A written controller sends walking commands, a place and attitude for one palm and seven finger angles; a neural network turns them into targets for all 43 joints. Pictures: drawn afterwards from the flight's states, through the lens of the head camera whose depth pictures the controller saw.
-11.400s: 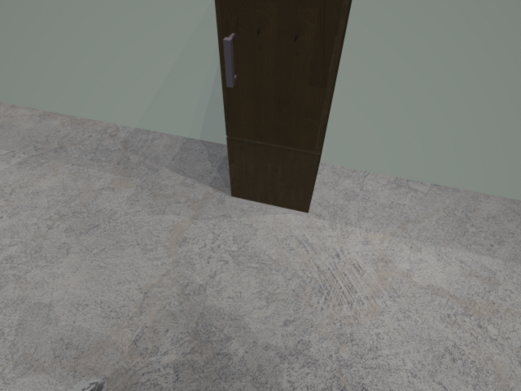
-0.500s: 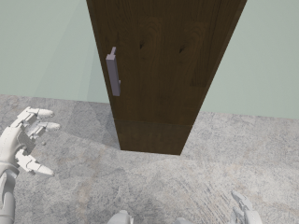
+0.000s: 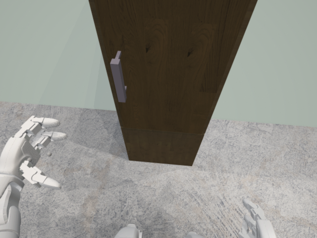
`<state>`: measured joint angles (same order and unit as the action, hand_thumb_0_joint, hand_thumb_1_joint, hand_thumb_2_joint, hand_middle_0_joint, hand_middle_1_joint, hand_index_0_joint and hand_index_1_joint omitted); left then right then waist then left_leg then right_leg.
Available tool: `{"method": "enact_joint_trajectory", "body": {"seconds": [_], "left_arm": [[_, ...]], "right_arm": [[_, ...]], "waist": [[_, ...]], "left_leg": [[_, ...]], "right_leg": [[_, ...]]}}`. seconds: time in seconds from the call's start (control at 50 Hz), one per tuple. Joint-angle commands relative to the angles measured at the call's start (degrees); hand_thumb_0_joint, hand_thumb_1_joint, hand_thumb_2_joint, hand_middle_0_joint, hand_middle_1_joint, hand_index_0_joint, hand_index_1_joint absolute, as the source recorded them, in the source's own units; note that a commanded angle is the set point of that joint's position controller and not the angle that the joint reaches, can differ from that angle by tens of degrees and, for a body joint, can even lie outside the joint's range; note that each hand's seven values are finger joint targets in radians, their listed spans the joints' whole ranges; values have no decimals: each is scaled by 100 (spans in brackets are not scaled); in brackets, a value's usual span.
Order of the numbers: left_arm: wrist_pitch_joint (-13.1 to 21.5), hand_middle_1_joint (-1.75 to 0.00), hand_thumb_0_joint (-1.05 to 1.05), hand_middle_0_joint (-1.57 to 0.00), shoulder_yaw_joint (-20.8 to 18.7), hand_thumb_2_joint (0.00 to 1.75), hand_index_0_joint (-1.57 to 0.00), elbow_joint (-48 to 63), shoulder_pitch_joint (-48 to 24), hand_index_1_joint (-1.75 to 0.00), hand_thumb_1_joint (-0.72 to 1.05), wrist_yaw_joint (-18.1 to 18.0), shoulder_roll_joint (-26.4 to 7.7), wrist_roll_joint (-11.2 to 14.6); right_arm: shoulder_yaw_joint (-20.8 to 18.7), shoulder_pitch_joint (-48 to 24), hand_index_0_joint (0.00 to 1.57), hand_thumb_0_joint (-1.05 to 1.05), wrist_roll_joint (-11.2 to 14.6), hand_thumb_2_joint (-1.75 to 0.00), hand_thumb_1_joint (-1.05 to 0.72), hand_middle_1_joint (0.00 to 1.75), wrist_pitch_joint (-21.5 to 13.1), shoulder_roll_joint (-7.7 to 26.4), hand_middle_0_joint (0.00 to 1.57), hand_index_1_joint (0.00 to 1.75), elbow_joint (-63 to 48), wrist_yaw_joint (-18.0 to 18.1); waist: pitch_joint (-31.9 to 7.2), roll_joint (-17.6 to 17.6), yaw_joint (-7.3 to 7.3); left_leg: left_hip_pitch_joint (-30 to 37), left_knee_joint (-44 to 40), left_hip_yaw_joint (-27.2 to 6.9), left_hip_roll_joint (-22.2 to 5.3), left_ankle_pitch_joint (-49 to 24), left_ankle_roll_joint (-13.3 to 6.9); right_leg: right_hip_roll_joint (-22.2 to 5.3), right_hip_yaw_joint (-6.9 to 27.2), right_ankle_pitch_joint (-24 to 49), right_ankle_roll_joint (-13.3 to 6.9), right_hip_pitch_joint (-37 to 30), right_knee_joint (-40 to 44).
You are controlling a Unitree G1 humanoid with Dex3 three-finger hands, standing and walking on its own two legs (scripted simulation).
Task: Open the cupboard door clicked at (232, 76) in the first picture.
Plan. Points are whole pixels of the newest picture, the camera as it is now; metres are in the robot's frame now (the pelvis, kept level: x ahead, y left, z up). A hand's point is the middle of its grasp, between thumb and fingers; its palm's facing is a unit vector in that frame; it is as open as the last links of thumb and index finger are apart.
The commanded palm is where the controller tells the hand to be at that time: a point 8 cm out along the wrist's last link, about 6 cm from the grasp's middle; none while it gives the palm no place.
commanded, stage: move the hooked fingers beside the handle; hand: left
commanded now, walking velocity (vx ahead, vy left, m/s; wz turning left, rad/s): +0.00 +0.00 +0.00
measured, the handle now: (120, 77) +0.57 +0.16 +0.05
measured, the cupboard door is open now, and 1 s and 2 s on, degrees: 0 0 0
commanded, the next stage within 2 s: none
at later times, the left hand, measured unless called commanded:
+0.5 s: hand (69, 126) +0.37 +0.25 +0.06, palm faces -0.05 -1.00 -0.02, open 14.0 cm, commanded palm +0.35 +0.30 +0.06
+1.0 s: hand (86, 105) +0.44 +0.23 +0.06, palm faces -0.05 -1.00 -0.01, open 14.0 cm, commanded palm +0.43 +0.28 +0.06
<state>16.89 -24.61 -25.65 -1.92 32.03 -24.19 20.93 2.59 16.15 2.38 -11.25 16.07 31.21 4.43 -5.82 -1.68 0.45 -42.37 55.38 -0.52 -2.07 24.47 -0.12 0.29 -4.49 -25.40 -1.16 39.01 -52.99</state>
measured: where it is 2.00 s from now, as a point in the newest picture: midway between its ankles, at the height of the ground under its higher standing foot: outside the picture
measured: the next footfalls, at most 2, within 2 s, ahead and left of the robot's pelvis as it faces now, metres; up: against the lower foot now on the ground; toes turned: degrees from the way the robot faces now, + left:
none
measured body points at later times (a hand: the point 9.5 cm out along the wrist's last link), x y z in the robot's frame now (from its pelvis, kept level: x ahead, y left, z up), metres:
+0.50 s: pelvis +0.00 +0.01 +0.00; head +0.07 +0.01 +0.44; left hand +0.36 +0.31 +0.07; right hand +0.11 -0.26 -0.10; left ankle +0.03 +0.12 -0.68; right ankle +0.01 -0.11 -0.68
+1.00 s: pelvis +0.00 +0.01 -0.01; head +0.09 +0.02 +0.43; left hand +0.44 +0.28 +0.06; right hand +0.06 -0.26 -0.12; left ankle +0.03 +0.12 -0.68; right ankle +0.01 -0.11 -0.68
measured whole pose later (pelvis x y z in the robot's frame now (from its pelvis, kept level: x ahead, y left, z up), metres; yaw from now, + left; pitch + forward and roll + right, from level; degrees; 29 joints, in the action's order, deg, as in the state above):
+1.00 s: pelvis +0.00 +0.01 -0.01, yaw -2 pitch +17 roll -2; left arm 20.9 -22.9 -56.8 -37.3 23.9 -28.0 10.8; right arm 2.2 19.6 1.4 -1.2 15.8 35.0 2.6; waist -6.2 -0.5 5.4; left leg -51.1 59.1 0.7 -2.5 25.4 -0.9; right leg 0.6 -3.1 -25.6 -0.5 48.1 -56.5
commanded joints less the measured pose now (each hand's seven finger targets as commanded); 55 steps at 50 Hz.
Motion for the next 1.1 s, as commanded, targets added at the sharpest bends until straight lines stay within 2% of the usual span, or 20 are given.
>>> {"method": "enact_joint_trajectory", "body": {"seconds": [0.0,0.02,0.04,0.1,0.12,0.18,0.24,0.3,0.38,0.4,0.48,0.52,0.56,0.6,0.68,0.76,0.8,0.86,1.0,1.08], "left_arm": [[358,-120,0,-30,-359,30,-30,823,-1938,-120,-50,-21,-1494,139],[365,-120,0,-30,-449,30,-30,663,-1975,-120,-50,-28,-1610,101],[377,-120,0,-30,-225,30,-30,730,-2153,-120,-50,-8,-1439,52],[352,-120,0,-30,-389,30,-30,504,-2370,-120,-50,-19,-1700,-9],[350,-120,0,-30,-366,30,-30,450,-2512,-120,-50,-13,-1725,-41],[340,-120,0,-30,-501,30,-30,198,-2619,-120,-50,-61,-1886,-66],[338,-120,0,-30,-308,30,-30,103,-2875,-120,-50,-104,-1710,-131],[351,-120,0,-30,-349,30,-30,29,-2711,-120,-50,-177,-1684,-158],[358,-120,0,-30,-400,30,-30,-161,-2872,-120,-50,-300,-1748,-203],[370,-120,0,-30,-248,30,-30,-153,-3013,-120,-50,-311,-1584,-231],[471,-120,0,-30,-135,30,-30,-326,-3799,-120,-50,-448,-1590,-345],[551,-120,0,-30,-267,30,-30,-450,-3923,-120,-50,-491,-1793,-426],[620,-120,0,-30,-120,30,-30,-399,-4100,-120,-50,-515,-1644,-463],[619,-120,0,-30,-275,30,-30,-664,-4115,-120,-50,-523,-1803,-467],[591,-120,0,-30,-152,30,-30,-1102,-4589,-120,-50,-587,-1777,-565],[649,-120,0,-30,-59,30,-30,-1335,-4957,-120,-50,-662,-1746,-691],[709,-120,0,-30,-122,30,-30,-1375,-5053,-120,-50,-688,-1819,-707],[722,-120,0,-30,8,30,-30,-1699,-5372,-120,-50,-742,-1737,-783],[892,-120,0,-30,41,30,-30,-2072,-6244,-120,-50,-882,-1891,-979],[873,-120,0,-30,-170,30,-30,-2516,-6424,-120,-50,-956,-2188,-1041]], "right_arm": [[-376,-3,20,0,32,-90,-90,30,-240,850,20,30,-643,127],[-386,26,20,0,40,-90,-90,30,-234,869,20,30,-609,137],[-375,3,20,0,37,-90,-90,30,-239,846,20,30,-629,138],[-384,75,20,0,25,-90,-90,30,-193,874,20,30,-574,148],[-380,64,20,0,33,-90,-90,30,-170,857,20,30,-562,142],[-382,99,20,0,23,-90,-90,30,-96,877,20,30,-577,128],[-384,140,20,0,29,-90,-90,30,-29,849,20,30,-577,89],[-416,241,20,0,19,-90,-90,30,45,854,20,30,-612,51],[-443,321,20,0,13,-90,-90,30,162,883,20,30,-579,12],[-438,344,20,0,20,-90,-90,30,194,870,20,30,-581,4],[-446,410,20,0,4,-90,-90,30,300,887,20,30,-483,12],[-458,476,20,0,-10,-90,-90,30,357,906,20,30,-419,11],[-467,497,20,0,-8,-90,-90,30,383,873,20,30,-384,1],[-465,565,20,0,-23,-90,-90,30,448,902,20,30,-332,-6],[-446,625,20,0,-24,-90,-90,30,565,911,20,30,-284,-24],[-451,697,20,0,-46,-90,-90,30,654,910,20,30,-249,-60],[-466,775,20,0,-60,-90,-90,30,705,929,20,30,-224,-79],[-457,804,20,0,-53,-90,-90,30,791,919,20,30,-166,-100],[-455,968,20,0,-98,-90,-90,30,966,948,20,30,-19,-115],[-430,1072,20,0,-121,-90,-90,30,1053,984,20,30,24,-120]], "waist": [[-1191,-117,231],[-1211,-209,184],[-1285,-354,202],[-1584,-190,169],[-1569,-377,180],[-1630,-237,116],[-1692,-499,149],[-1911,-297,105],[-1791,-220,130],[-1815,-133,210],[-1708,-233,320],[-1961,-306,291],[-2077,-501,326],[-2134,-345,307],[-1937,-287,386],[-2126,-547,402],[-2382,-402,412],[-2127,-383,510],[-2389,-580,639],[-2335,-358,675]], "left_leg": [[817,-693,-66,189,-868,-165],[790,-696,-70,189,-833,-153],[873,-713,-77,200,-869,-159],[885,-648,-66,186,-1097,-170],[874,-636,-43,190,-1050,-163],[782,-630,-55,178,-1114,-162],[902,-680,-52,176,-1140,-146],[989,-670,-50,163,-1493,-151],[891,-659,-54,155,-1467,-147],[915,-673,-44,151,-1485,-157],[902,-642,-81,136,-1276,-158],[981,-632,-91,128,-1333,-147],[1190,-610,-93,117,-1501,-138],[1148,-567,-106,100,-1644,-134],[958,-544,-127,101,-1518,-142],[1069,-499,-126,96,-1540,-122],[1186,-437,-161,67,-1809,-118],[982,-410,-138,69,-1600,-135],[1137,-271,-229,36,-1648,-121],[741,-179,-184,59,-1505,-168]], "right_leg": [[139,393,822,25,-376,846],[121,402,758,12,-389,840],[107,380,804,2,-354,803],[111,410,1070,-2,-545,740],[100,441,1028,2,-502,748],[112,440,1072,-20,-604,705],[110,378,1126,-15,-455,670],[139,339,1502,-17,-586,594],[156,330,1485,-23,-531,587],[152,321,1542,5,-492,598],[162,310,1264,-18,-230,565],[152,335,1303,-13,-290,545],[151,314,1407,-23,-208,531],[176,315,1560,-24,-248,485],[179,292,1444,-37,-111,464],[160,291,1414,-31,36,427],[189,272,1594,-31,12,351],[183,284,1462,-11,174,375],[204,280,1369,-28,503,252],[220,325,1384,-16,363,238]]}}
